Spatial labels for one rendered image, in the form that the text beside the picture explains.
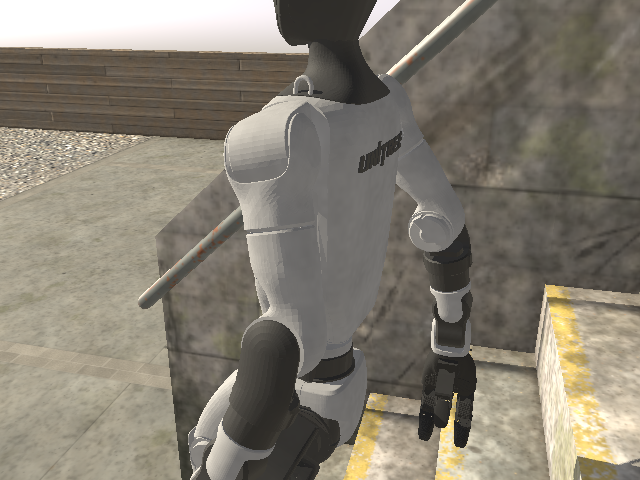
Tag stairs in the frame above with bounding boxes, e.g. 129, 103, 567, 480
314, 284, 640, 480

